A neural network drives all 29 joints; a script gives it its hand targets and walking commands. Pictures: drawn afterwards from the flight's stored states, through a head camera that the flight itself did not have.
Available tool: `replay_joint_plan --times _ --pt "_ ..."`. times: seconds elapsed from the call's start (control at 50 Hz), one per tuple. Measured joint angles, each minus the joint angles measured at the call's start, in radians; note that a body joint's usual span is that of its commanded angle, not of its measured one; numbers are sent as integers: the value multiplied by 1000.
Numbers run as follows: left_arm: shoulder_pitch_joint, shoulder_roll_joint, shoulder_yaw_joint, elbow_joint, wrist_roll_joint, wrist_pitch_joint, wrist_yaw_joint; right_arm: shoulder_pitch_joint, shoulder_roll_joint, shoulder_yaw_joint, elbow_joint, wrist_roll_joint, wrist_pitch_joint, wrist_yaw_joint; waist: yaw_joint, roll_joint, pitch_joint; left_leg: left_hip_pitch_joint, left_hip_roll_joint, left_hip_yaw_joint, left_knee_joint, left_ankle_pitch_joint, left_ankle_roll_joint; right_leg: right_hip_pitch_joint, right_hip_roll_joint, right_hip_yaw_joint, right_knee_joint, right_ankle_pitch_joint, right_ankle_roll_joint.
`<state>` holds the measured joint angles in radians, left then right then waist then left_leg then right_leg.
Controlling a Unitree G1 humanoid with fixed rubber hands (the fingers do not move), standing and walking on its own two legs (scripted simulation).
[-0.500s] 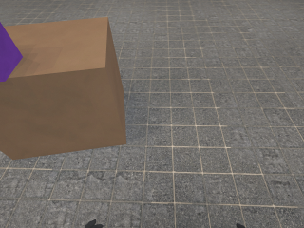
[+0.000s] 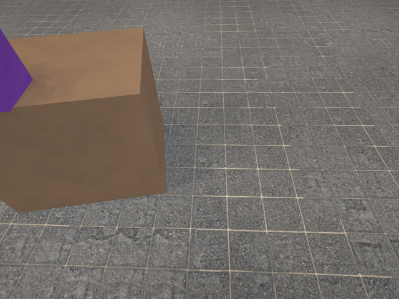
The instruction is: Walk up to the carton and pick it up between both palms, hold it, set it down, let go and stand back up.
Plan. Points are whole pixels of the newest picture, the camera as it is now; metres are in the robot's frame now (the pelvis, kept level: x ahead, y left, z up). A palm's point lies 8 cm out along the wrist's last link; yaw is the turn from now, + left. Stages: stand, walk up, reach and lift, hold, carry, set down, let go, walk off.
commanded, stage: stand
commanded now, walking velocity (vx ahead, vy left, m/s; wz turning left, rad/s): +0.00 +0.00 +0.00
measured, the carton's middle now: out of the picture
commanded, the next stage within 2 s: walk up in 0.20 s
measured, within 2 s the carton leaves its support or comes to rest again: neither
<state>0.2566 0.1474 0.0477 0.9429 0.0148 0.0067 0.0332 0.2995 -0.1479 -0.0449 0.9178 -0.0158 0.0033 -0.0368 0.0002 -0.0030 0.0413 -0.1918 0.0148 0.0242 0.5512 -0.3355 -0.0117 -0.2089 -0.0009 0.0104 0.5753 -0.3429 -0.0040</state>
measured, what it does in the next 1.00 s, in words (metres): steps to the left: left foot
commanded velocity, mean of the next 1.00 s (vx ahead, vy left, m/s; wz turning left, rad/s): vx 0.00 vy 0.00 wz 0.00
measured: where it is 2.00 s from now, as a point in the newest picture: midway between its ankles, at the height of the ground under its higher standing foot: (106, 298)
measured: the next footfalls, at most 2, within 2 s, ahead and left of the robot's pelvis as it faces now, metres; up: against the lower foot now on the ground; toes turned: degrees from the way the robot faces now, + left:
left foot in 0.74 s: +0.14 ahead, +0.28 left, +0.00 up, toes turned +8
right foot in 1.04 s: +0.16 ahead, +0.08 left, +0.00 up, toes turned -4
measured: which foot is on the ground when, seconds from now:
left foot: down 0.00-0.40, up 0.42-0.72, down 0.74-1.00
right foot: down 0.00-0.78, up 0.80-1.00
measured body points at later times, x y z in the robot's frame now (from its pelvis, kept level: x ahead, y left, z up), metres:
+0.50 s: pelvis -0.01 +0.01 +0.00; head +0.00 +0.00 +0.45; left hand -0.01 +0.25 -0.14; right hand +0.02 -0.24 -0.15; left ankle -0.04 +0.12 -0.70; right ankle -0.02 -0.12 -0.73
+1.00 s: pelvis +0.04 +0.16 -0.04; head +0.04 +0.14 +0.41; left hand +0.17 +0.48 -0.10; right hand +0.16 -0.15 -0.12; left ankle +0.10 +0.27 -0.73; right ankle +0.10 +0.07 -0.71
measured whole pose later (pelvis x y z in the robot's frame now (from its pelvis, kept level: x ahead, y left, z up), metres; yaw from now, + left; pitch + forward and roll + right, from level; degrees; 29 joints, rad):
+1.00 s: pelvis +0.04 +0.16 -0.04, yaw +0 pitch -7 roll +1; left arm 0.32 0.42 0.06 0.59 0.01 -0.03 0.07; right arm 0.31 -0.40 -0.08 0.51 -0.04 0.06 0.06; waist -0.04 0.01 0.12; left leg -0.36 0.05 0.13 0.87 -0.38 0.03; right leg -0.44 -0.02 -0.06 1.06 -0.57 -0.06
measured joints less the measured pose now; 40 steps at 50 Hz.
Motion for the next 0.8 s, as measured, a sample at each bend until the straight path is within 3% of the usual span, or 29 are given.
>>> replay_joint_plan --times 0.4,0.44,0.48,0.56,0.64,0.74,0.76,0.8 --pt "16 -32 -12 146 -4 -4 9 13 38 10 160 0 0 -6 4 -2 23 68 6 1 -90 52 -7 65 5 -2 -84 49 -6" --pt "41 -30 -1 100 17 -16 19 30 27 -12 100 -39 17 14 -6 8 24 19 13 6 14 -48 16 52 7 -16 -68 42 -7" --pt "69 -10 13 48 46 -40 40 34 -8 -40 27 -77 35 33 -7 20 30 -77 7 -8 237 -152 27 42 2 -33 -47 28 -9" --pt "132 64 38 -37 77 -73 72 -5 -112 -95 -121 -96 47 66 2 60 57 -227 36 -57 475 -130 30 51 -3 -54 -26 13 10" --pt "187 154 63 -108 86 -78 78 -66 -198 -129 -249 -82 63 96 7 80 77 -304 95 -100 470 -107 26 66 -26 -67 28 -31 38" --pt "207 258 83 -214 70 -63 71 -105 -257 -128 -360 -51 71 135 38 65 70 -266 140 -97 291 -45 38 71 -93 -55 148 -132 63" --pt "201 277 86 -230 67 -57 69 -105 -260 -123 -374 -47 66 139 41 48 69 -252 129 -78 276 24 9 65 -118 -43 189 -164 58" --pt "180 304 90 -253 54 -40 66 -100 -258 -102 -399 -45 46 138 52 1 73 -249 90 -22 341 30 -30 22 -158 23 327 -233 3"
